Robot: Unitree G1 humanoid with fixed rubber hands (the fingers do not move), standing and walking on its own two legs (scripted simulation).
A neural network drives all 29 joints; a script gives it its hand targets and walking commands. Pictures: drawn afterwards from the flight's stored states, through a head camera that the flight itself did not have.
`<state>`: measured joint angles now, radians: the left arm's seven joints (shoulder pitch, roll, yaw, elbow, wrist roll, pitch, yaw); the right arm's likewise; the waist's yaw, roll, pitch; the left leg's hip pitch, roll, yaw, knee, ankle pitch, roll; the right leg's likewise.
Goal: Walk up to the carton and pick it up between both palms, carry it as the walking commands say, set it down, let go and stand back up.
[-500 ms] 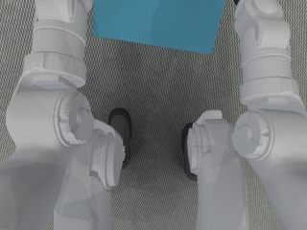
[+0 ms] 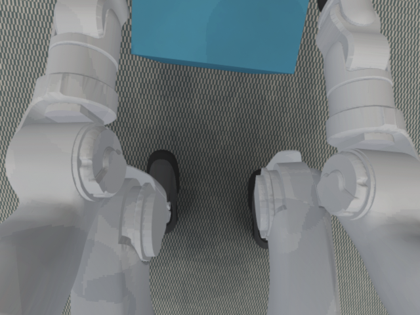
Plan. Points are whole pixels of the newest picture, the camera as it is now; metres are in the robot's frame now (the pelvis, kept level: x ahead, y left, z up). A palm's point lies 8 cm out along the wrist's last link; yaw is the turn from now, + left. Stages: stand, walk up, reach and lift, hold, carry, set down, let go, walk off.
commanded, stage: set down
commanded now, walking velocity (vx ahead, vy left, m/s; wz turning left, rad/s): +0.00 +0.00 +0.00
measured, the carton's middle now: out of the picture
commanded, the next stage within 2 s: let go in 1.76 s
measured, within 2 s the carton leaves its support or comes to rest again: neither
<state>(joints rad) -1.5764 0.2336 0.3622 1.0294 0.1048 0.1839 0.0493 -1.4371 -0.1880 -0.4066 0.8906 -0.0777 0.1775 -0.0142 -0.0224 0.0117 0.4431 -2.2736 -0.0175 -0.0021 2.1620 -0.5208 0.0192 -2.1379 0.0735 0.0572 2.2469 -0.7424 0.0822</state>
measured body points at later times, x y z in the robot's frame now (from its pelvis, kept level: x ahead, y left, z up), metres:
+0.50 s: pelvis -0.01 -0.01 -0.01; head +0.37 -0.02 +0.21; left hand +0.57 +0.16 -0.18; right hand +0.55 -0.19 -0.19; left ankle +0.12 +0.11 -0.34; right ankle +0.08 -0.14 -0.34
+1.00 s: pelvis -0.02 +0.00 +0.09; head +0.35 +0.00 +0.33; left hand +0.58 +0.17 -0.04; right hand +0.57 -0.18 -0.04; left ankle +0.12 +0.11 -0.34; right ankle +0.08 -0.14 -0.34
